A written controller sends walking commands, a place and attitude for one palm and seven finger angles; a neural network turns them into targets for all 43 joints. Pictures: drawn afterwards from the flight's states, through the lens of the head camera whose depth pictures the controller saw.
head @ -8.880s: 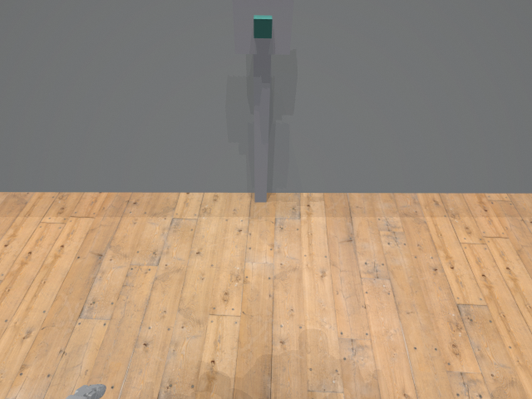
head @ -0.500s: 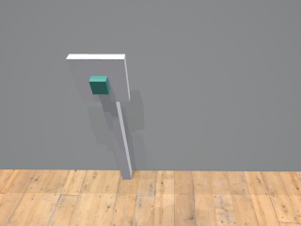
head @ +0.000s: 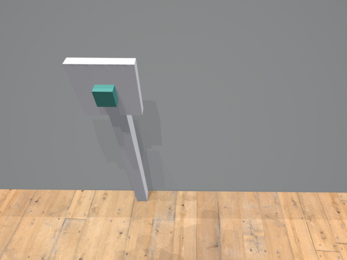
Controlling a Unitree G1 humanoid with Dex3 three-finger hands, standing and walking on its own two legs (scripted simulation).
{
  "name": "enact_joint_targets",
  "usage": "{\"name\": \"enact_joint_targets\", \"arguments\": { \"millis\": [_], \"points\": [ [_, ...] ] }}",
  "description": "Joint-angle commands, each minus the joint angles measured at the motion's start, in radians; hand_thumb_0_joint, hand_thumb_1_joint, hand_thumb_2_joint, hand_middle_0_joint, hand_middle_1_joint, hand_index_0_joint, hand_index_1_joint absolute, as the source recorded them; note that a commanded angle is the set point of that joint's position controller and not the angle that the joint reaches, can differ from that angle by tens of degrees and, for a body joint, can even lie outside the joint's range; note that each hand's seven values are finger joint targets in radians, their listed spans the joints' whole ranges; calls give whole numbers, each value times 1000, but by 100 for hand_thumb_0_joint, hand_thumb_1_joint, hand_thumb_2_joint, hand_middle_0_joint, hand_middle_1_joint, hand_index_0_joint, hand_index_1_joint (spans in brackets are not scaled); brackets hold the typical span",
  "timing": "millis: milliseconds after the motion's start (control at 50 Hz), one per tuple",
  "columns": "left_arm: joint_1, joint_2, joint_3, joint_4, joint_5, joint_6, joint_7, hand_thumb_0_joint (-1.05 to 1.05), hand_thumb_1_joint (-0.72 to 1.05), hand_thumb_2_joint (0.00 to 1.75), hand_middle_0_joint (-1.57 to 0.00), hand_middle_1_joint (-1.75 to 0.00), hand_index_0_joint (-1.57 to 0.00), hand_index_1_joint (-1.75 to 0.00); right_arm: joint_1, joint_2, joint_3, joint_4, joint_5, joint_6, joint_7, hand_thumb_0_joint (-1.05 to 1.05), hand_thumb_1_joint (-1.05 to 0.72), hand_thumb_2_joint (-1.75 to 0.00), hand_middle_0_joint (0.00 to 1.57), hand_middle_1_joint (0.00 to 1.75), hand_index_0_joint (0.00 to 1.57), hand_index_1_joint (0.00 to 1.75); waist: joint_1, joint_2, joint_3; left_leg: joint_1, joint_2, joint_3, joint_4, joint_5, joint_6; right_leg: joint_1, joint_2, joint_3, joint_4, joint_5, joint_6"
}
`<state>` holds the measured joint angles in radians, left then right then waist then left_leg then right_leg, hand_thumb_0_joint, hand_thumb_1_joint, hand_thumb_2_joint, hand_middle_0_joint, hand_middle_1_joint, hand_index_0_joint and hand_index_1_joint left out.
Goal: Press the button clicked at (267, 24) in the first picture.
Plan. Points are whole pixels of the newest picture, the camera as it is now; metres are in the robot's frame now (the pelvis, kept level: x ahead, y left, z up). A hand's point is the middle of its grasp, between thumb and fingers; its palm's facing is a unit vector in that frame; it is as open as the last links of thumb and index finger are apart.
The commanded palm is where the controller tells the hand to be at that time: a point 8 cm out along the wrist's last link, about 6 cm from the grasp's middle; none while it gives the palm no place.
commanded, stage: look again from close up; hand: left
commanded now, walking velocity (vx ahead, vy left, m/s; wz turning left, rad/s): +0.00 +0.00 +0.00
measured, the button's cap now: (106, 95) +0.50 +0.22 +0.09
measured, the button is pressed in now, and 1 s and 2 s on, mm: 0 0 0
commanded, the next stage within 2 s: raise the hand and make a fist in 0.26 s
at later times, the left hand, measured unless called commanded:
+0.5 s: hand out of the picture +0.13 +0.19 -0.08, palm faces +0.27 -0.94 -0.21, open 7.0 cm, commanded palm +0.10 +0.22 -0.06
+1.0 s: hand (94, 250) +0.14 +0.18 -0.01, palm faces +0.05 -1.00 -0.05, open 3.9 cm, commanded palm +0.12 +0.23 +0.00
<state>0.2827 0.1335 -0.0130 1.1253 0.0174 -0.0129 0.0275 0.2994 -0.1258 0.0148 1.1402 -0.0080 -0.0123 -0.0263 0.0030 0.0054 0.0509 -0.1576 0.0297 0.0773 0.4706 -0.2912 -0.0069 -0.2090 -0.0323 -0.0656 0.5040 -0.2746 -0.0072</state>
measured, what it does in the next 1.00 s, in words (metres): lowers itself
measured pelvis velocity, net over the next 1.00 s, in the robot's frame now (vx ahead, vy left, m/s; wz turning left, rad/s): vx -0.04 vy -0.01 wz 0.06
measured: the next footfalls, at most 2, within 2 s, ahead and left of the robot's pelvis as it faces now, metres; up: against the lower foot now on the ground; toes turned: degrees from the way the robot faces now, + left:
none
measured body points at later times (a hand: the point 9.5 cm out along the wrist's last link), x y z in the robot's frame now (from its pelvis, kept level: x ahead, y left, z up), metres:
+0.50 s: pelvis +0.00 -0.01 -0.01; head +0.01 -0.02 +0.44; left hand +0.11 +0.24 -0.06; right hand +0.07 -0.25 -0.14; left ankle -0.02 +0.12 -0.74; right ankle +0.00 -0.11 -0.74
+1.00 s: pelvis -0.04 -0.01 -0.08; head +0.00 +0.01 +0.37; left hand +0.14 +0.23 +0.00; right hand +0.18 -0.20 -0.14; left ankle -0.02 +0.12 -0.74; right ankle +0.00 -0.11 -0.74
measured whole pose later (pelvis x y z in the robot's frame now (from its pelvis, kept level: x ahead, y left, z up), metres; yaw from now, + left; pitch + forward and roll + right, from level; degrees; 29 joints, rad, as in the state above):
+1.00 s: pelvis -0.04 -0.01 -0.08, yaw +3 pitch +10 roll -2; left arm 0.45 0.20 0.10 -0.12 -0.22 -0.43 -0.24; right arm 0.18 -0.19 0.03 0.51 0.03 -0.20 -0.04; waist 0.04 0.02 -0.09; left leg -0.79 0.06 -0.04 1.12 -0.51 -0.02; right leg -0.76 -0.04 -0.15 1.06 -0.47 -0.03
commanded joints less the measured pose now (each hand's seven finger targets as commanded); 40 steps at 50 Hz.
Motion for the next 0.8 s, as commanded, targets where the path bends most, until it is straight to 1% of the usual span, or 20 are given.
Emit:
{"name": "enact_joint_targets", "arguments": {
  "millis": [0, 160, 320, 340, 360, 380, 400, 420, 440, 460, 480, 500, 540, 560, 600, 620, 640, 680, 720, 780],
  "points": [
    [64, 104, 21, -24, -5, -14, 10, 0, 90, 90, -20, -30, -20, -30, 66, -86, -17, -17, -4, -15, -7, 0, -90, -90, 20, 30, 20, 30, 0, -3, 21, -52, 72, -77, -88, 157, 32, 10, -78, 88, -85, 184, -35],
    [61, 109, 26, -26, -5, -18, 9, 0, 90, 90, -20, -30, -20, -30, 61, -87, -19, -15, -5, -16, -9, 0, -90, -90, 20, 30, 20, 30, -1, -12, -3, -28, 73, -69, -77, 196, 26, 27, -86, 86, -84, 254, -37],
    [61, 114, 26, -28, -4, -18, 7, 0, 90, 90, -20, -30, -20, -30, 50, -91, -20, -17, -5, -13, -9, 0, -90, -90, 20, 30, 20, 30, -1, -14, 8, -32, 70, -68, -78, 177, 23, 25, -86, 92, -101, 233, -40],
    [143, 149, 36, 11, 2, -31, 49, 0, 90, 90, -20, -30, -20, -30, -68, -138, -35, -92, 6, -18, 0, 0, -90, -90, 20, 30, 20, 30, 41, -80, 29, -124, 77, -29, 143, 189, -9, 32, -154, 167, -101, 724, -4],
    [-614, 324, 89, -1580, -217, -262, 37, 0, 90, 90, -23, -33, -23, -33, -49, -306, -43, -444, 55, -188, -45, 0, -90, -90, 20, 30, 20, 30, -82, 167, -481, 140, -25, -38, -21, 323, 39, 152, -63, 106, -11, 573, -28],
    [-162, 286, 134, -1304, -120, -208, 96, 0, 90, 90, -25, -36, -25, -36, -108, -214, -39, -376, 30, -268, -81, 0, -90, -90, 20, 30, 20, 30, 11, 291, -489, 177, 2, -37, -35, 483, 43, 125, -3, 62, 39, 353, -44],
    [115, 34, 5, -1107, -149, -62, 132, 0, 90, 90, -28, -39, -28, -39, -122, -170, -55, -375, 55, -291, -77, 0, -90, -90, 20, 30, 20, 30, -18, 193, -276, 41, 28, -63, -24, 466, 20, -1, 3, -9, 29, 203, -23],
    [90, -49, -63, -1150, -176, -53, 110, 0, 90, 90, -31, -42, -31, -42, -89, -201, -54, -363, 64, -304, -68, 0, -90, -90, 20, 30, 20, 30, -35, 97, -164, -5, 15, -70, 8, 387, 18, -55, 2, -23, 8, 213, -11],
    [19, 12, -21, -1217, -179, -96, 101, 0, 90, 90, -34, -45, -34, -45, -118, -229, -71, -419, 55, -323, -67, 0, -90, -90, 20, 30, 20, 30, -57, 4, -69, -79, -2, -86, 47, 276, 26, -131, 3, -29, 6, 184, -2],
    [37, 54, 28, -1194, -169, -145, 83, 0, 90, 90, -36, -48, -36, -48, -99, -248, -85, -440, 35, -330, -63, 0, -90, -90, 20, 30, 20, 30, -74, -108, -83, -127, -14, -83, 86, 200, 31, -193, 8, -38, 17, 117, 6],
    [119, 16, 37, -1112, -172, -197, 51, 0, 90, 90, -39, -51, -39, -51, -102, -242, -92, -474, 22, -334, -57, 0, -90, -90, 20, 30, 20, 30, -60, -210, -62, -208, -22, -85, 129, 135, 28, -259, 12, -46, 45, 38, 13],
    [224, -12, 42, -1046, -181, -256, 7, 0, 90, 90, -42, -54, -42, -54, -126, -234, -99, -514, 21, -339, -43, 0, -90, -90, 20, 30, 20, 30, -21, -187, -59, -269, -34, -73, 164, 96, 17, -286, 10, -34, 79, -7, 10],
    [370, -29, 83, -985, -214, -406, -100, 0, 90, 90, -47, -60, -47, -60, -155, -224, -110, -574, 14, -337, -13, 0, -90, -90, 20, 30, 20, 30, 40, -272, -113, -416, -41, -61, 246, 47, -2, -310, 12, -25, 188, -40, 3],
    [394, -24, 92, -999, -233, -485, -164, 0, 90, 90, -50, -63, -50, -63, -170, -225, -115, -602, 13, -333, 4, 0, -90, -90, 20, 30, 20, 30, 51, -240, -142, -466, -48, -52, 291, 39, -7, -314, 9, -8, 234, -13, -1],
    [412, 73, 190, -985, -240, -615, -279, 0, 90, 90, -56, -69, -56, -69, -179, -228, -132, -643, 18, -315, 36, 0, -90, -90, 20, 30, 20, 30, 66, -132, -202, -533, -56, -42, 381, 52, -16, -310, -4, 34, 320, 58, -18],
    [409, 112, 223, -1052, -242, -630, -303, 0, 90, 90, -58, -72, -58, -72, -197, -230, -134, -696, 22, -302, 41, 0, -90, -90, 20, 30, 20, 30, 84, -76, -270, -548, -63, -23, 404, 61, -6, -294, -10, 47, 346, 72, -21],
    [402, 117, 224, -1097, -246, -609, -313, 0, 90, 90, -61, -75, -61, -75, -220, -227, -131, -735, 27, -286, 39, 0, -90, -90, 20, 30, 20, 30, 88, -57, -290, -559, -65, -10, 413, 50, 2, -294, -12, 58, 350, 53, -20],
    [308, 115, 202, -1237, -264, -551, -295, 0, 90, 90, -67, -81, -67, -81, -233, -220, -120, -797, 36, -258, 26, 0, -90, -90, 20, 30, 20, 30, 72, -1, -303, -562, -66, -4, 423, 4, 12, -321, -9, 78, 338, -28, -15],
    [203, 128, 193, -1376, -259, -530, -249, 0, 90, 90, -72, -87, -72, -87, -209, -214, -114, -822, 36, -241, 13, 0, -90, -90, 20, 30, 20, 30, 36, 17, -310, -564, -54, -25, 445, -49, 20, -379, -3, 98, 330, -134, -9],
    [96, 130, 168, -1523, -238, -559, -190, 0, 90, 90, -81, -96, -81, -96, -140, -207, -96, -821, 25, -230, -5, 0, -90, -90, 20, 30, 20, 30, -18, 55, -316, -534, -32, -62, 473, -47, 31, -442, 15, 77, 343, -127, -10]
  ]
}}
